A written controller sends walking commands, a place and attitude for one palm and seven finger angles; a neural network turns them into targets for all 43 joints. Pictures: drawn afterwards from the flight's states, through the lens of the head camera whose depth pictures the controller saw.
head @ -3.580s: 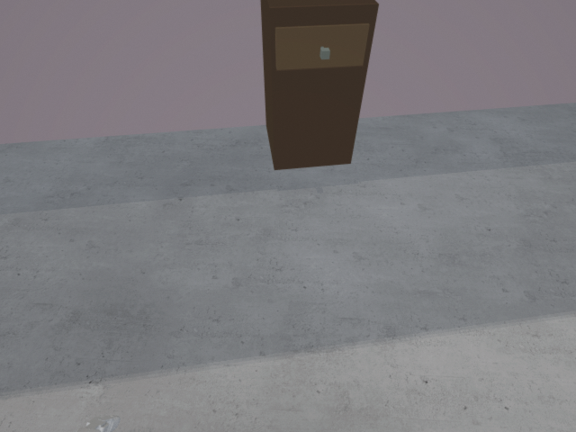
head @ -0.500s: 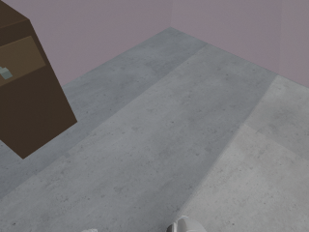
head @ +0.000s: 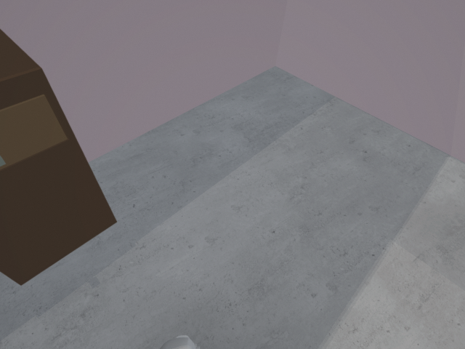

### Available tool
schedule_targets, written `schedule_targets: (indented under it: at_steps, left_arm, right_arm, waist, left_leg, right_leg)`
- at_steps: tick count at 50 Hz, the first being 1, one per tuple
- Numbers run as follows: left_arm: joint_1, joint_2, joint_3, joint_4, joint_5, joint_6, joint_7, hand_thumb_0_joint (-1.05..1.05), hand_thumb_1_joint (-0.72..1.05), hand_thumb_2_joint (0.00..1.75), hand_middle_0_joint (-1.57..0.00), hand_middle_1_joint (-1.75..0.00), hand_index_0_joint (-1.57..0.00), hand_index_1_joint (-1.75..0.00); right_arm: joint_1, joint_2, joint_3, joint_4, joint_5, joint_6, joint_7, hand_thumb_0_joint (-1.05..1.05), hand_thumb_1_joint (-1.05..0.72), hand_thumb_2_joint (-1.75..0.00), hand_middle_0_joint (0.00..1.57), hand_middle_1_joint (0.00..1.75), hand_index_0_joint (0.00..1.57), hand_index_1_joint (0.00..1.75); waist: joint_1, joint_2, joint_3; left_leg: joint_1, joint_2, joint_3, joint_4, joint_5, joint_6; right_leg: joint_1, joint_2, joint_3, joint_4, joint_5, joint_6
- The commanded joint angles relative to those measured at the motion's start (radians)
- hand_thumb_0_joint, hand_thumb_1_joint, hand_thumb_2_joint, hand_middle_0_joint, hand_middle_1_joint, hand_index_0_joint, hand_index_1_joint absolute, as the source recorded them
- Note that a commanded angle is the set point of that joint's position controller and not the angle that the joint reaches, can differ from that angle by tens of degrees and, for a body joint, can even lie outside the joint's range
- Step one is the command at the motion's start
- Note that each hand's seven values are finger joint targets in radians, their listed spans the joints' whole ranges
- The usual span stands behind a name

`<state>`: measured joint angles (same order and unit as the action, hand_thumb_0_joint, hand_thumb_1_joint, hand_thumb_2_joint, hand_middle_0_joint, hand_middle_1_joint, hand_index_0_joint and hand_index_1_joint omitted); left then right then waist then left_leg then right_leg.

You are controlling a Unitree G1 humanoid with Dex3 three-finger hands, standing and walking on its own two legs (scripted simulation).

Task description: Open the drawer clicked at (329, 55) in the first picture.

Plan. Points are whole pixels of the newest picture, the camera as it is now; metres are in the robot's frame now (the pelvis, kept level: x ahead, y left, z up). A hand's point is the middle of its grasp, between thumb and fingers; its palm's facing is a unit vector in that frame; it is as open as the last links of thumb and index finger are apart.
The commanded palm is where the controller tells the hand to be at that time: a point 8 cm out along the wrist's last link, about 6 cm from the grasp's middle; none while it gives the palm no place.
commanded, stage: walk to a spot facing it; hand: left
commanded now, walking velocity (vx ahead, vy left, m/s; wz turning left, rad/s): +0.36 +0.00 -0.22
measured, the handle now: out of the picture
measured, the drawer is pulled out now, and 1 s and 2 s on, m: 0.00 0.00 0.00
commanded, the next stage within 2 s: turn to face it in 0.32 s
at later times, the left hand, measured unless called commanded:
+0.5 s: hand (174, 260) +0.32 +0.16 -0.16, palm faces -0.23 -0.95 -0.20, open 7.4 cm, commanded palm none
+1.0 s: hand (168, 247) +0.36 +0.19 -0.19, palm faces +0.08 -0.98 -0.16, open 7.3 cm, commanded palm none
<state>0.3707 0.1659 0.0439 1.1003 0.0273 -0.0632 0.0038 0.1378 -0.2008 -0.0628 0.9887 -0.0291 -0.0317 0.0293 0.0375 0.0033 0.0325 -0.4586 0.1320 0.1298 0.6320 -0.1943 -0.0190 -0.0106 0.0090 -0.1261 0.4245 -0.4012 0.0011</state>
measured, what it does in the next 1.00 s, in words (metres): walks ahead: left foot, then right foot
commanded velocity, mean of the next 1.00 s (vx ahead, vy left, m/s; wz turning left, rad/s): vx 0.08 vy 0.00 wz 0.16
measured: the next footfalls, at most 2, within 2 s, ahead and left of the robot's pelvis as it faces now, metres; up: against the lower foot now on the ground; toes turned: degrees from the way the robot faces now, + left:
left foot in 0.02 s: +0.15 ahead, +0.12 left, +0.00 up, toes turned +10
right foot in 0.54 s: +0.33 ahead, -0.15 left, +0.00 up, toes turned -21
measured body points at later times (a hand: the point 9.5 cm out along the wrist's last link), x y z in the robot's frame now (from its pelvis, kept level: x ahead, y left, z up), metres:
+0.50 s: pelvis +0.19 +0.00 +0.01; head +0.23 -0.01 +0.45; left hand +0.33 +0.21 -0.14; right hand +0.08 -0.19 -0.15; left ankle +0.11 +0.11 -0.73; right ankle +0.28 -0.14 -0.70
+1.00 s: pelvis +0.26 +0.00 -0.01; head +0.29 +0.04 +0.44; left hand +0.36 +0.24 -0.17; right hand +0.33 -0.25 -0.14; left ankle +0.28 +0.10 -0.73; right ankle +0.28 -0.13 -0.71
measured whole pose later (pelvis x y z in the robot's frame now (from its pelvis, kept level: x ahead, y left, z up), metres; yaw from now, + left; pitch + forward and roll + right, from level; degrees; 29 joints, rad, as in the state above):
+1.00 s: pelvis +0.26 +0.00 -0.01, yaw +2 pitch +0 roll -2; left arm 0.13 0.19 0.08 0.94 0.02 0.05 0.02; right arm 0.22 -0.19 -0.08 0.95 -0.03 0.03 0.01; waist -0.03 -0.04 0.05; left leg -0.39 0.08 0.12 0.75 -0.35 0.02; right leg -0.40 -0.17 -0.26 0.85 -0.46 0.05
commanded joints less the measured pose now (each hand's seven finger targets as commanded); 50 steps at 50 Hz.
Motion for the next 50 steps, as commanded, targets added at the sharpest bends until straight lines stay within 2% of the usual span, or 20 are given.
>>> schedule_targets:
  at_steps: [1,2,3,6,9,20,23,25,26,27,28,29,33,36,44,46,47,48,49,50]
  left_arm:
    - [0.046,0.095,0.024,-0.061,-0.019,-0.013,0.001,0.00,0.90,0.90,-0.20,-0.30,-0.20,-0.30]
    - [0.031,0.075,0.014,-0.088,-0.023,-0.017,-0.006,0.00,0.90,0.90,-0.20,-0.30,-0.20,-0.30]
    - [-0.020,0.113,0.024,-0.083,-0.013,-0.010,0.001,0.00,0.90,0.90,-0.20,-0.30,-0.20,-0.30]
    - [-0.068,0.068,0.028,-0.065,-0.004,0.010,-0.020,0.00,0.90,0.90,-0.20,-0.30,-0.20,-0.30]
    - [0.008,0.016,0.028,-0.049,0.002,0.049,-0.017,0.00,0.90,0.90,-0.20,-0.30,-0.20,-0.30]
    - [-0.248,0.016,0.037,-0.182,-0.001,0.073,-0.039,0.00,0.90,0.90,-0.20,-0.30,-0.20,-0.30]
    - [-0.232,0.008,0.024,-0.174,0.002,0.053,-0.023,0.00,0.90,0.90,-0.20,-0.30,-0.20,-0.30]
    - [-0.080,0.033,0.022,-0.121,0.007,0.031,-0.010,0.00,0.90,0.90,-0.20,-0.30,-0.20,-0.30]
    - [0.020,0.085,0.029,-0.083,0.009,0.016,0.000,0.00,0.90,0.90,-0.20,-0.30,-0.20,-0.30]
    - [0.090,0.182,0.049,-0.058,0.013,-0.002,0.014,0.00,0.90,0.90,-0.20,-0.30,-0.20,-0.30]
    - [0.116,0.236,0.048,-0.051,-0.011,-0.005,0.011,0.00,0.90,0.90,-0.20,-0.30,-0.20,-0.30]
    - [0.038,0.221,0.040,-0.075,-0.014,0.004,0.017,0.00,0.90,0.90,-0.20,-0.30,-0.20,-0.30]
    - [-0.179,0.131,0.022,-0.134,-0.013,0.024,0.034,0.00,0.90,0.90,-0.20,-0.30,-0.20,-0.30]
    - [-0.246,0.126,0.028,-0.164,-0.004,0.036,0.039,0.00,0.90,0.90,-0.20,-0.30,-0.20,-0.30]
    - [-0.233,0.165,0.061,-0.196,0.005,0.067,0.038,0.00,0.90,0.90,-0.20,-0.30,-0.20,-0.30]
    - [-0.230,0.155,0.061,-0.206,-0.006,0.079,0.032,0.00,0.90,0.90,-0.20,-0.30,-0.20,-0.30]
    - [-0.230,0.118,0.057,-0.231,-0.016,0.090,0.025,0.00,0.90,0.90,-0.20,-0.30,-0.20,-0.30]
    - [-0.278,0.068,0.047,-0.287,-0.018,0.097,0.018,0.00,0.90,0.90,-0.20,-0.30,-0.20,-0.30]
    - [-0.327,0.098,0.048,-0.308,-0.007,0.098,0.014,0.00,0.90,0.90,-0.20,-0.30,-0.20,-0.30]
    - [-0.327,0.091,0.055,-0.296,0.000,0.100,0.012,0.00,0.90,0.90,-0.20,-0.30,-0.20,-0.30]
  right_arm:
    - [0.367,-0.208,-0.043,0.044,-0.019,-0.045,-0.026,0.00,-0.90,-0.90,0.20,0.30,0.20,0.30]
    - [0.446,-0.272,-0.053,0.061,-0.011,-0.037,-0.030,0.00,-0.90,-0.90,0.20,0.30,0.20,0.30]
    - [0.382,-0.218,-0.039,0.063,-0.003,-0.031,-0.037,0.00,-0.90,-0.90,0.20,0.30,0.20,0.30]
    - [0.197,-0.081,-0.002,0.021,0.000,-0.049,-0.044,0.00,-0.90,-0.90,0.20,0.30,0.20,0.30]
    - [0.191,-0.052,0.005,0.030,0.007,-0.060,-0.051,0.00,-0.90,-0.90,0.20,0.30,0.20,0.30]
    - [0.289,-0.078,-0.013,0.058,0.003,-0.043,-0.057,0.00,-0.90,-0.90,0.20,0.30,0.20,0.30]
    - [0.316,-0.074,-0.009,0.082,-0.001,-0.033,-0.057,0.00,-0.90,-0.90,0.20,0.30,0.20,0.30]
    - [0.301,-0.079,-0.005,0.090,0.008,-0.028,-0.055,0.00,-0.90,-0.90,0.20,0.30,0.20,0.30]
    - [0.295,-0.057,0.003,0.094,0.018,-0.029,-0.049,0.00,-0.90,-0.90,0.20,0.30,0.20,0.30]
    - [0.338,0.010,0.014,0.089,0.030,-0.028,-0.043,0.00,-0.90,-0.90,0.20,0.30,0.20,0.30]
    - [0.377,0.015,0.017,0.079,0.037,-0.010,-0.051,0.00,-0.90,-0.90,0.20,0.30,0.20,0.30]
    - [0.355,0.011,0.013,0.077,0.036,0.006,-0.057,0.00,-0.90,-0.90,0.20,0.30,0.20,0.30]
    - [0.280,0.014,0.006,0.075,0.021,0.053,-0.048,0.00,-0.90,-0.90,0.20,0.30,0.20,0.30]
    - [0.304,0.027,0.001,0.068,0.018,0.073,-0.036,0.00,-0.90,-0.90,0.20,0.30,0.20,0.30]
    - [0.176,-0.008,-0.017,-0.045,0.010,0.065,-0.014,0.00,-0.90,-0.90,0.20,0.30,0.20,0.30]
    - [0.227,-0.046,-0.026,-0.045,0.006,0.057,-0.013,0.00,-0.90,-0.90,0.20,0.30,0.20,0.30]
    - [0.272,-0.125,-0.043,-0.048,0.000,0.051,-0.015,0.00,-0.90,-0.90,0.20,0.30,0.20,0.30]
    - [0.294,-0.223,-0.064,-0.064,-0.007,0.043,-0.025,0.00,-0.90,-0.90,0.20,0.30,0.20,0.30]
    - [0.284,-0.244,-0.064,-0.064,-0.009,0.042,-0.031,0.00,-0.90,-0.90,0.20,0.30,0.20,0.30]
    - [0.224,-0.221,-0.061,-0.075,-0.004,0.038,-0.040,0.00,-0.90,-0.90,0.20,0.30,0.20,0.30]
  waist:
    - [-0.169,0.241,-0.181]
    - [-0.177,0.372,-0.224]
    - [-0.164,0.262,-0.160]
    - [-0.077,0.059,0.043]
    - [-0.026,0.107,0.027]
    - [-0.075,0.144,0.087]
    - [-0.076,0.137,0.057]
    - [-0.008,0.106,-0.039]
    - [0.043,0.035,-0.111]
    - [0.059,-0.180,-0.233]
    - [0.031,-0.223,-0.344]
    - [0.010,-0.139,-0.252]
    - [-0.047,-0.133,-0.052]
    - [-0.084,-0.113,-0.049]
    - [-0.051,-0.170,-0.027]
    - [-0.082,-0.019,-0.053]
    - [-0.104,0.233,-0.033]
    - [-0.135,0.442,0.004]
    - [-0.133,0.286,-0.015]
    - [-0.103,0.269,-0.019]
  left_leg:
    - [0.639,0.183,-0.279,-0.174,0.034,0.113]
    - [0.712,0.376,-0.534,-0.324,0.056,0.192]
    - [0.601,0.355,-0.495,-0.374,-0.057,0.183]
    - [0.317,0.270,-0.252,-0.423,-0.030,0.120]
    - [0.262,0.213,-0.064,-0.436,0.086,0.089]
    - [0.461,0.216,0.141,-0.361,0.449,0.118]
    - [0.457,0.219,0.139,-0.255,0.628,0.119]
    - [0.419,0.180,0.135,-0.090,0.664,0.087]
    - [0.328,0.136,0.138,0.047,0.519,0.049]
    - [0.104,0.028,0.136,0.289,0.000,0.002]
    - [0.087,-0.042,0.002,0.482,-0.447,-0.014]
    - [0.087,-0.020,-0.079,0.533,-0.437,-0.004]
    - [0.023,0.018,-0.109,0.607,-0.276,-0.030]
    - [0.056,0.009,-0.078,0.508,-0.229,-0.038]
    - [0.064,-0.009,-0.007,0.145,-0.202,-0.031]
    - [0.204,-0.031,-0.015,-0.067,-0.047,-0.022]
    - [0.221,0.086,-0.251,-0.225,0.058,0.039]
    - [0.221,0.302,-0.574,-0.378,0.222,0.167]
    - [0.187,0.335,-0.588,-0.389,0.148,0.227]
    - [0.182,0.252,-0.526,-0.385,0.095,0.201]
  right_leg:
    - [-0.389,-0.076,0.024,0.493,0.331,-0.042]
    - [-0.561,0.010,0.035,0.780,-0.160,-0.024]
    - [-0.583,-0.044,0.132,0.873,-0.134,-0.040]
    - [-0.581,-0.136,0.138,0.867,0.077,-0.027]
    - [-0.539,-0.132,0.123,0.826,0.159,-0.005]
    - [-0.651,-0.121,-0.003,0.395,0.223,0.025]
    - [-0.498,-0.069,-0.027,0.252,0.210,-0.009]
    - [-0.253,-0.031,-0.050,0.128,0.310,-0.023]
    - [-0.064,-0.081,-0.012,0.056,0.502,-0.023]
    - [0.188,-0.333,0.230,0.090,0.896,-0.097]
    - [0.211,-0.487,0.341,0.069,1.182,-0.198]
    - [0.071,-0.478,0.254,0.015,1.096,-0.214]
    - [-0.233,-0.414,0.129,-0.113,0.638,-0.140]
    - [-0.303,-0.385,0.028,-0.147,0.403,-0.118]
    - [-0.248,-0.416,-0.047,-0.029,0.236,-0.097]
    - [-0.309,-0.365,-0.091,0.139,0.163,-0.044]
    - [-0.429,-0.248,-0.136,0.339,-0.016,0.023]
    - [-0.613,-0.128,-0.089,0.595,-0.281,0.086]
    - [-0.597,-0.132,0.041,0.739,-0.221,0.064]
    - [-0.628,-0.142,0.084,0.784,-0.127,0.061]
